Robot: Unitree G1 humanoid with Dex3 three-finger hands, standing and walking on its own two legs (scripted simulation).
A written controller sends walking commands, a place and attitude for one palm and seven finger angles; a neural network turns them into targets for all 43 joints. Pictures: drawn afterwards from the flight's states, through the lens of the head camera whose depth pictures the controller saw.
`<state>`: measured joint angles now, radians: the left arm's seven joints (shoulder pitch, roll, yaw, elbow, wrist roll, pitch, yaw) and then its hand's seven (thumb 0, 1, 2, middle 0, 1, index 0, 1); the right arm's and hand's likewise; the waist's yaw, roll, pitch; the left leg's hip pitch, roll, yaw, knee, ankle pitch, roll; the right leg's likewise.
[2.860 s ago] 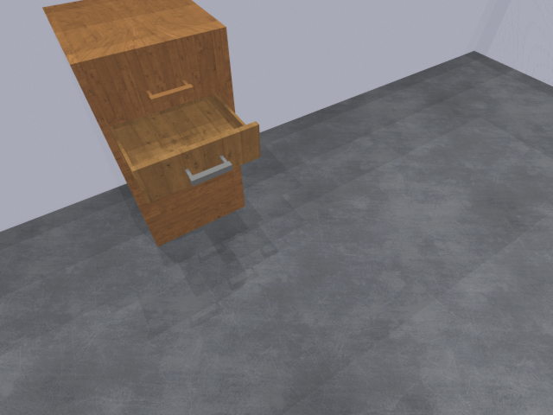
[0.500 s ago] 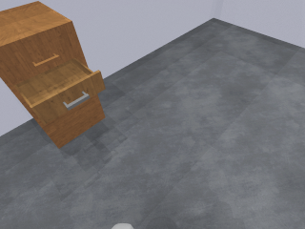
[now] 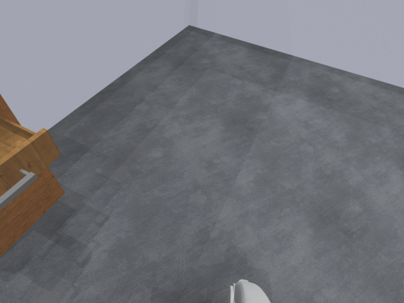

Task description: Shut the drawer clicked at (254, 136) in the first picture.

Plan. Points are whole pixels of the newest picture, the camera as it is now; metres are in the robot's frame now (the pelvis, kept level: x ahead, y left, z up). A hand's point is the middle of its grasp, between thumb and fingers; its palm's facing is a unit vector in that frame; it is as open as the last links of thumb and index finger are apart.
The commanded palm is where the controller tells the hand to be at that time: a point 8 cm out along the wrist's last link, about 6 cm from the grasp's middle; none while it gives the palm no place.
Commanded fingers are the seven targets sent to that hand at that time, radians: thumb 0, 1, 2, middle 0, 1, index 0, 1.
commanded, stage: walk to a spot facing it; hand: left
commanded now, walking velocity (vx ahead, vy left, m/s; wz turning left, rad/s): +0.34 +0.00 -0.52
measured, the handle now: (11, 187) +0.43 +0.61 -0.22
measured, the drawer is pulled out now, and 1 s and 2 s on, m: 0.22 0.22 0.22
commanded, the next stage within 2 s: turn to face it in 1.18 s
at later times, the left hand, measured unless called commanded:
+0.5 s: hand (162, 227) +0.33 +0.12 -0.17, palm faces -0.22 -0.95 -0.21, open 7.2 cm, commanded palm none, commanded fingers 0.00 0.90 0.90 -0.20 -0.30 -0.20 -0.30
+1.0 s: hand (169, 176) +0.50 +0.13 -0.18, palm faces -0.32 -0.94 -0.12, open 7.4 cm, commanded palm none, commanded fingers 0.00 0.90 0.90 -0.20 -0.30 -0.20 -0.30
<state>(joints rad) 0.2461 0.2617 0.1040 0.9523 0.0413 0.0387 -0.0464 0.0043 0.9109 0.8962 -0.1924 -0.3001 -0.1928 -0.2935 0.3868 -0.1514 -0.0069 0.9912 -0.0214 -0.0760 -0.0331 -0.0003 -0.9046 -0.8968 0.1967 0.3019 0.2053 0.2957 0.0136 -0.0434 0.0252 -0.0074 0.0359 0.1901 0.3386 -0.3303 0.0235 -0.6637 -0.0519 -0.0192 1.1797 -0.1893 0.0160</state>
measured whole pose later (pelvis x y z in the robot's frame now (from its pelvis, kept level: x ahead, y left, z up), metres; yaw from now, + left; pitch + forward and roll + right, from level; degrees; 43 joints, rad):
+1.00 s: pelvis +0.43 -0.03 +0.00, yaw -24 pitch -2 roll -1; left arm 0.30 0.18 0.09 1.04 0.04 0.03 -0.03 0.00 0.91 0.90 -0.19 -0.30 -0.19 -0.29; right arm 0.33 -0.15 -0.05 1.04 -0.02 -0.09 -0.03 -0.01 -0.95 -0.90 0.20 0.30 0.21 0.30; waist 0.03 -0.05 0.03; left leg -0.06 0.06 0.31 0.37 -0.29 0.04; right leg -0.63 -0.10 -0.04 1.14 -0.16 0.01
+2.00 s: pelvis +0.64 -0.14 +0.00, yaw -16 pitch +1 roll -2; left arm 0.22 0.25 0.09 0.96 0.02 0.06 0.02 0.00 0.91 0.90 -0.19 -0.30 -0.20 -0.29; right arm 0.21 -0.18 -0.04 0.95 -0.02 0.02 -0.01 0.00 -0.91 -0.90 0.20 0.30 0.21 0.30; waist 0.00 -0.02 0.08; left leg -0.28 0.00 0.06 0.50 -0.24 0.07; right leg -0.49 -0.08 -0.03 1.08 -0.40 0.09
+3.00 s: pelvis +0.62 -0.17 +0.00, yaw +20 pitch +0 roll -1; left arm 0.16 0.26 0.07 0.87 0.01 0.06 0.02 0.00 0.91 0.90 -0.20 -0.30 -0.20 -0.29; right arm 0.17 -0.21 -0.05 0.91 -0.02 0.04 0.01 0.00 -0.90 -0.90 0.20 0.30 0.21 0.30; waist -0.01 -0.01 0.09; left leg -0.25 -0.04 -0.06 0.49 -0.25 0.03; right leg -0.45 -0.07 -0.01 0.93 -0.42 0.10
